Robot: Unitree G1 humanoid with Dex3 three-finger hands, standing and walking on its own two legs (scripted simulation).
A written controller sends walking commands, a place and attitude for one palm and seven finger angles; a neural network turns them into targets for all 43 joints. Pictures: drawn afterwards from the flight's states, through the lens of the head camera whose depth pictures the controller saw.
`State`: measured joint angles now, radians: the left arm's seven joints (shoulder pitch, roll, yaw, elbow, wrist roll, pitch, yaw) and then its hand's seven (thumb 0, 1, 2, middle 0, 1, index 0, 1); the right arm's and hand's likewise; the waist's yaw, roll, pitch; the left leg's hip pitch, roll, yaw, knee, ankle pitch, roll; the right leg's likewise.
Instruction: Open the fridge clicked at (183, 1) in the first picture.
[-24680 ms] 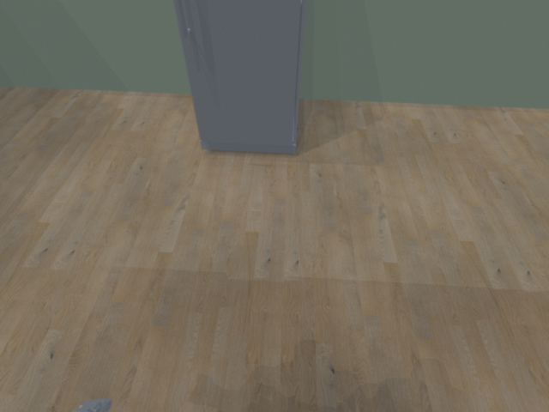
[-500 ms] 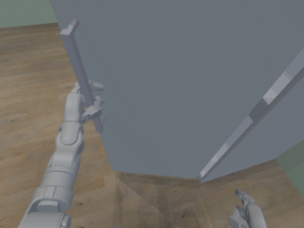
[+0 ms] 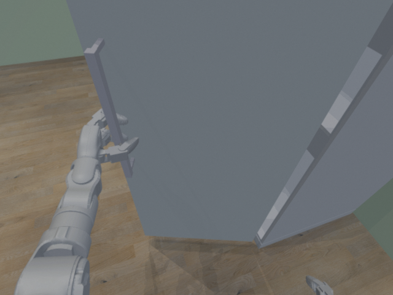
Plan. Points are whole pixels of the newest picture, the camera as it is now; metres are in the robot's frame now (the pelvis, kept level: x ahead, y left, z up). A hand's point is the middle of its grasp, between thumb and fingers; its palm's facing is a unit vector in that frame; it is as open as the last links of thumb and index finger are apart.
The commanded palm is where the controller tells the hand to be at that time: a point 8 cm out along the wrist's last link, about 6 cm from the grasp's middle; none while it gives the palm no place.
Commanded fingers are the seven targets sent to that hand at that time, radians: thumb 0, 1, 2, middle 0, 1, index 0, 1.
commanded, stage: loosen the grip on the handle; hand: left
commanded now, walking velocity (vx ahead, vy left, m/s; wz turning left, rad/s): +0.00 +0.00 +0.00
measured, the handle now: (117, 122) +0.46 +0.19 +0.10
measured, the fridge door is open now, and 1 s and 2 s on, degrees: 68 68 68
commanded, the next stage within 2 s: slip the hand off the handle in 0.36 s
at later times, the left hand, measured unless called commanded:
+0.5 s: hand (118, 149) +0.41 +0.18 +0.06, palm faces +0.12 -0.98 -0.18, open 14.4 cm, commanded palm +0.38 +0.24 +0.07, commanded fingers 0.00 -0.55 0.20 -0.25 -1.15 -0.25 -1.15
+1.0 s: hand (88, 151) +0.41 +0.25 +0.06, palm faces +0.14 -0.97 -0.18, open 14.7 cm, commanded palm +0.38 +0.30 +0.07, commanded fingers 0.00 -0.55 0.20 -0.25 -1.15 -0.25 -1.15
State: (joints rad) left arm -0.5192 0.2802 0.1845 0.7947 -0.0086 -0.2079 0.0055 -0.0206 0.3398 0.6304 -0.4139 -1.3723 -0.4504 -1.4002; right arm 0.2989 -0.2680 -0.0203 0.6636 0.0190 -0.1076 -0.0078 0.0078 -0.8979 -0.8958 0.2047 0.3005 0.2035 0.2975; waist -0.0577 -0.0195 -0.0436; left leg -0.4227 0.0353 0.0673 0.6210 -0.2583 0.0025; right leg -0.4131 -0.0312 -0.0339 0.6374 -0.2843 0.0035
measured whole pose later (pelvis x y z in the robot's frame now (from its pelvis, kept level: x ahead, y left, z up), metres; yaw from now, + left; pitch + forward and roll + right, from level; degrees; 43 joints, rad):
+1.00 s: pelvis +0.03 +0.01 -0.01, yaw +0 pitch +9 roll -1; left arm -0.38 0.40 0.29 0.69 -0.08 -0.23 -0.15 -0.02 -0.55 0.20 -0.25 -1.15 -0.26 -1.15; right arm 0.30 -0.26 0.01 0.62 0.03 -0.07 -0.05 0.01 -0.90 -0.90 0.20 0.30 0.20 0.30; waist -0.02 0.00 -0.08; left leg -0.55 0.03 0.02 0.77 -0.37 0.01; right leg -0.52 -0.02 -0.04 0.73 -0.37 0.01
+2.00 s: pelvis +0.02 +0.00 -0.01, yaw +1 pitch +4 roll -1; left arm 0.08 0.29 0.34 0.18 -0.35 -0.21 -0.30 -0.02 -0.55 0.20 -0.25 -1.15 -0.25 -1.15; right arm 0.27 -0.26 0.04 0.64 0.04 -0.24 -0.11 0.01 -0.90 -0.90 0.20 0.30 0.20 0.30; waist 0.04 0.02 -0.08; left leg -0.49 0.03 -0.01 0.78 -0.37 0.00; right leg -0.44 -0.01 -0.07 0.74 -0.37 0.00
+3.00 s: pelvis +0.05 +0.01 +0.02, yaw +0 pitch -4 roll +0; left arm 0.41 0.35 0.33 -0.34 -0.07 -0.05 0.09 0.00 0.47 0.70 -0.22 -0.54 -0.22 -0.55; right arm 0.21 -0.22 0.03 0.65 -0.02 -0.15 -0.08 0.01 -0.90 -0.90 0.20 0.30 0.20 0.30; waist 0.08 0.04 0.00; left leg -0.11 0.00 0.03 0.43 -0.26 0.01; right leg -0.08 -0.03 -0.04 0.41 -0.26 0.02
